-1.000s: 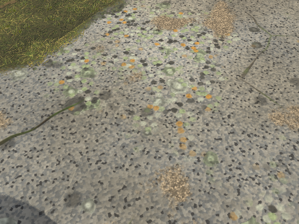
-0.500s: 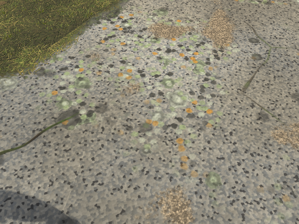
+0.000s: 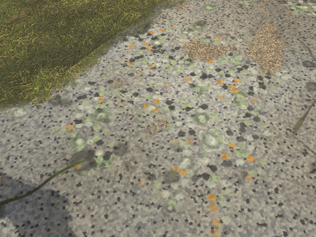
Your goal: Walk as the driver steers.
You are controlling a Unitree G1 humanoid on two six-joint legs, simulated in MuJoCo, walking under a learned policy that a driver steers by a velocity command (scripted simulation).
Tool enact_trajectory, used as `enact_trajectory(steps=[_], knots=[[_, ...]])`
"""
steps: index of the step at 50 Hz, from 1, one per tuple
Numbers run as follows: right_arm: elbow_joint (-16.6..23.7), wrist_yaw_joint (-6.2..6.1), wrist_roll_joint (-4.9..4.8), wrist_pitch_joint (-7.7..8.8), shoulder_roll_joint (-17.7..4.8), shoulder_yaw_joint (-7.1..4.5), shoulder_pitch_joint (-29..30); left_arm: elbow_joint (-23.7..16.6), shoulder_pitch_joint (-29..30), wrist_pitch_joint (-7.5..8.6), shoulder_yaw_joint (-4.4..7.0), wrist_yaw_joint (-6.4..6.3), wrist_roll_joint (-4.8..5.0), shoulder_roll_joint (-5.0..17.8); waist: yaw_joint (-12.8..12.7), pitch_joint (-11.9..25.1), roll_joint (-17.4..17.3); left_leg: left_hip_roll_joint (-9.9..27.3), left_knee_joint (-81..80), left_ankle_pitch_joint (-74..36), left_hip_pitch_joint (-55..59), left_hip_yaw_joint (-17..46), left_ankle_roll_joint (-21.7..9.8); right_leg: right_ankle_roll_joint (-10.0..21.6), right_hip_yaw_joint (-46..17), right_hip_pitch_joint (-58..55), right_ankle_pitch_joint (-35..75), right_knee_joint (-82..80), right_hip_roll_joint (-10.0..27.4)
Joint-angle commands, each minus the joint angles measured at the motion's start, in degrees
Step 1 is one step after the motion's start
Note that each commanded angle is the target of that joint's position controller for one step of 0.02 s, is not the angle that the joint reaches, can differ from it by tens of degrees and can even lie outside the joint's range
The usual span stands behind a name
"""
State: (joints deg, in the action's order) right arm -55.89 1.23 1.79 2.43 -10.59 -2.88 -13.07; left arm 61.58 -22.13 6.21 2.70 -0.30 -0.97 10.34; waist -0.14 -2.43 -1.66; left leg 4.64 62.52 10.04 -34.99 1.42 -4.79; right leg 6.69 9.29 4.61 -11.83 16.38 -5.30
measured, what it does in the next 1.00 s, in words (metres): walks ahead, turning left: left foot, then right foot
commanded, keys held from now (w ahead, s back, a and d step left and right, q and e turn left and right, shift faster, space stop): w+q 0.38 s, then no key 0.62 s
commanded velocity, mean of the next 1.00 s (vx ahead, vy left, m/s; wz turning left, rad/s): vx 0.30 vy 0.00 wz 0.29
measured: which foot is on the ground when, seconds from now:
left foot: up 0.00-0.26, down 0.28-0.78, up 0.80-1.00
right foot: down 0.00-0.30, up 0.32-0.76, down 0.78-1.00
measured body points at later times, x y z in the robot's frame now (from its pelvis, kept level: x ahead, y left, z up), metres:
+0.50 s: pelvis +0.28 +0.06 +0.00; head +0.31 +0.08 +0.45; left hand +0.33 +0.33 -0.13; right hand +0.37 -0.19 -0.14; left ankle +0.27 +0.08 -0.74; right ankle +0.34 -0.10 -0.66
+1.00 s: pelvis +0.43 +0.06 +0.00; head +0.45 +0.05 +0.44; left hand +0.40 +0.30 -0.14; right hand +0.54 -0.15 -0.16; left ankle +0.35 +0.17 -0.71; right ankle +0.52 +0.02 -0.74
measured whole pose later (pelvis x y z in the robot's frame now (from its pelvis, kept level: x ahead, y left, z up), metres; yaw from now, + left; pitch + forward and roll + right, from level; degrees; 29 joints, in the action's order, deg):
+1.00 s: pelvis +0.43 +0.06 +0.00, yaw +18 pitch -1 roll +1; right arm -58.6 -1.6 1.1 -1.6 -11.2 -1.6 -12.7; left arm 55.5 -14.3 2.1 -0.2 -1.6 -1.1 10.2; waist 0.0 -3.7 -1.3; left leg -1.4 43.4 27.6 -15.3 3.5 -0.2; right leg 5.2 4.4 16.7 -5.7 23.2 -2.5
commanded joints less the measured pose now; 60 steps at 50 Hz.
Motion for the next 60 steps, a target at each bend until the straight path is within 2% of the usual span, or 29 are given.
enact_trajectory(steps=[1,8,11,13,14,15,16,17,19,20,22,25,29,33,35,37,38,39,40,41,43,44,46,49,54,56,57,58,60], knots=[[2.64,0.71,-0.37,-0.51,-1.33,-0.13,0.66,-2.36,-2.20,1.14,0.11,-0.29,0.03,4.19,0.83,-4.54,4.11,0.39,-5.56,-7.44,-3.39,-1.28,0.43,1.12,-6.91,3.94,17.76,-10.25,15.60],[7.75,1.26,-0.52,0.06,-0.53,0.84,13.26,-0.84,-8.56,0.86,-0.29,-1.79,0.13,5.62,-2.25,-4.48,5.03,-3.52,-25.97,-10.62,-0.33,-9.76,-1.14,-0.62,0.56,-7.51,37.52,-5.39,17.25],[6.85,0.75,-0.13,0.07,-2.45,-0.20,8.17,-0.97,-7.53,0.25,0.23,-2.90,-0.05,7.72,0.97,-0.50,7.40,-7.99,-26.95,-2.59,6.54,-12.31,-4.41,-1.33,3.00,-12.80,60.35,5.23,18.91],[3.81,0.44,0.12,0.31,-5.09,-1.67,-2.00,-2.01,-5.70,-0.64,0.87,-2.92,-0.42,9.37,5.51,4.96,8.63,-10.45,-29.72,1.63,17.25,-11.57,-7.43,-0.88,3.42,-11.60,61.54,21.06,19.84],[1.88,0.21,0.76,0.60,-7.13,-2.80,-8.76,-3.06,-3.92,-0.83,1.14,-2.35,-0.19,9.92,9.43,7.80,7.11,-9.64,-35.47,0.71,27.56,-8.36,-9.54,-1.30,4.33,-5.07,50.96,34.20,18.85],[1.63,-0.32,1.07,0.49,-12.19,-4.35,-12.58,-5.53,-3.26,-0.61,0.71,-1.63,-0.28,7.20,10.09,12.23,-0.57,3.67,-35.87,2.62,39.64,8.30,-13.42,-2.31,4.40,8.77,17.44,52.94,14.73],[2.78,-0.09,0.51,-0.23,-15.45,-5.12,-10.58,-9.73,-3.60,-0.31,0.49,-0.45,1.08,4.41,5.93,15.90,-10.95,15.98,-43.69,1.62,52.38,40.70,-23.73,-4.63,-3.67,32.06,-19.79,70.68,1.64],[2.60,-0.24,-0.77,-0.63,-13.59,-4.65,-8.85,-11.07,3.47,0.38,0.87,-0.15,0.16,7.49,6.21,9.76,0.10,13.80,-46.88,4.04,48.27,34.59,-20.64,-3.54,-11.72,39.13,-13.15,69.01,6.59],[3.30,-0.55,-0.85,-0.27,-8.93,-3.35,-3.34,-11.85,5.04,1.24,0.96,0.06,0.61,7.34,1.46,1.29,6.29,10.02,-49.77,-6.66,34.72,23.42,-15.22,-4.00,-11.28,35.32,-5.25,59.10,10.25],[3.85,-0.91,-1.32,0.22,-7.70,-2.77,-1.76,-11.29,3.44,0.14,0.92,-0.14,-0.23,6.55,-0.63,0.21,7.25,7.93,-49.86,-16.92,30.27,17.77,-13.40,-4.95,-10.96,31.51,-4.72,56.36,11.11],[3.38,-1.15,-1.76,1.83,-7.22,-2.19,-2.75,-10.85,0.86,-2.29,0.71,-0.30,-1.44,5.17,-2.42,0.65,4.50,5.68,-47.98,-38.15,25.57,11.07,-12.37,-6.89,-10.18,25.58,-6.47,52.16,11.29],[2.11,-1.36,-1.53,2.41,-8.96,-2.11,-6.18,-12.01,3.51,-3.63,0.72,0.09,-1.23,4.99,-1.95,1.56,0.76,1.41,-46.05,-52.75,26.07,4.55,-7.78,-7.78,-7.35,26.12,-1.12,44.71,9.68],[1.80,-1.75,-1.47,1.36,-8.04,-1.25,-8.84,-14.38,10.71,-4.12,0.08,0.39,-0.43,4.84,0.94,2.72,-3.06,-0.91,-44.88,-53.58,30.01,2.05,-1.87,-6.98,-5.43,26.74,6.82,33.62,8.03],[0.82,-2.74,-0.76,0.80,-7.59,-0.57,-11.04,-15.20,14.86,-3.83,-0.59,-0.16,0.02,5.06,3.27,2.84,-4.01,0.85,-42.66,-52.86,35.78,3.06,-1.23,-5.57,-4.93,25.41,9.93,23.46,6.13],[0.53,-3.19,-0.35,0.69,-7.67,-0.42,-10.28,-14.23,12.85,-3.36,-0.50,-0.52,-0.03,5.96,2.26,2.74,-4.09,2.37,-39.87,-54.72,36.54,4.27,-1.72,-4.35,-5.42,21.87,6.91,20.33,5.06],[0.48,-3.52,-0.64,0.94,-8.49,-0.52,-8.39,-11.70,6.36,-2.66,0.06,-1.17,-0.18,7.41,-0.86,3.19,-3.80,3.30,-34.32,-56.99,36.78,5.94,-1.64,-2.59,-6.19,15.20,5.74,14.43,4.10],[0.55,-3.45,-1.29,1.16,-8.93,-0.54,-6.71,-10.01,1.68,-1.94,0.22,-1.51,-0.45,7.53,-3.93,3.97,-2.03,2.16,-28.69,-52.75,35.44,5.38,-0.87,-1.66,-7.10,8.87,13.38,6.94,5.16],[1.72,-3.24,-1.99,1.67,-8.41,-0.19,-6.66,-8.54,-3.65,-1.13,0.64,-1.88,-0.93,9.82,-5.25,8.88,2.45,-0.81,-19.87,-35.67,28.91,4.56,0.13,0.33,-14.37,-3.32,40.17,7.79,13.15],[0.11,-3.16,-3.79,1.02,-3.93,0.33,-16.07,-8.83,-4.06,-1.52,0.85,-1.68,-0.59,12.20,-1.63,15.62,13.43,-9.72,-4.28,10.52,20.43,1.34,2.79,11.76,-28.57,-13.14,70.58,11.37,28.56],[-1.31,-3.29,-2.41,-0.29,-6.81,-0.37,-16.69,-9.30,-1.45,-2.23,-0.01,-1.02,1.21,9.22,-0.79,17.64,10.37,-11.39,0.95,25.64,18.59,3.29,2.49,15.56,-33.29,-8.89,65.68,8.19,30.10],[-1.73,-2.89,0.01,-1.62,-5.90,-0.30,-10.70,-10.19,6.49,-2.60,-1.36,-0.85,0.75,5.28,1.05,6.48,3.13,-8.29,0.25,22.11,16.92,5.16,3.03,11.69,-25.39,3.52,42.55,2.79,24.01],[-1.84,-2.57,-0.05,-2.29,-5.03,-0.14,-9.32,-10.02,8.13,-2.85,-1.98,-1.31,0.28,4.16,2.11,3.89,3.79,-6.78,-4.23,20.03,18.63,4.91,3.53,8.88,-21.84,7.98,34.45,0.23,21.16],[-3.11,-2.35,-0.19,-3.70,-3.43,0.50,-10.41,-9.16,9.08,-3.42,-2.02,-1.63,-0.37,5.18,3.38,2.94,7.83,-6.83,-13.24,18.12,23.06,1.67,4.71,4.85,-16.62,11.93,23.60,-1.57,16.06],[-4.47,-3.18,-0.79,-5.01,-3.16,0.89,-9.50,-7.75,5.99,-3.80,-1.47,-1.44,-0.13,7.53,1.83,4.64,7.92,-6.70,-21.23,17.30,24.02,-0.16,5.17,4.33,-18.33,9.95,9.25,-3.06,16.19],[-6.38,-3.10,-0.78,-4.71,-2.45,1.60,-9.03,-7.05,7.54,-5.67,-0.92,-1.42,0.57,8.18,2.05,1.38,7.79,-5.78,-33.77,7.06,29.02,-2.25,3.55,1.00,-20.12,16.37,-16.14,-6.53,15.24],[-6.62,-3.21,-0.08,-3.80,-3.00,2.00,-9.33,-6.20,6.00,-6.13,-0.79,-1.30,0.78,7.43,1.56,-1.12,5.22,-2.68,-40.69,4.74,30.12,1.81,2.22,-2.54,-20.12,18.74,-19.41,-6.46,14.32],[-6.58,-3.24,-0.18,-3.28,-4.25,1.99,-8.78,-6.06,5.01,-6.35,-0.69,-1.18,1.16,6.74,0.06,-2.68,2.68,-0.84,-42.35,9.00,25.37,4.95,1.46,-3.85,-18.27,17.00,-16.94,-5.74,11.92],[-7.03,-3.14,-0.74,-2.80,-3.63,2.25,-8.13,-5.79,5.30,-6.46,-0.73,-1.00,1.22,6.01,-0.51,-4.13,-0.69,-0.31,-44.65,12.92,18.75,6.11,1.30,-4.02,-16.01,12.02,-11.71,-3.41,10.34],[-7.08,-3.27,-1.13,-1.60,-2.84,2.71,-6.69,-4.53,3.83,-6.24,-1.07,-0.69,0.74,4.44,-1.98,-2.65,-2.88,0.62,-48.28,13.83,14.49,7.19,2.05,-3.57,-14.61,4.18,-3.40,0.96,9.76]])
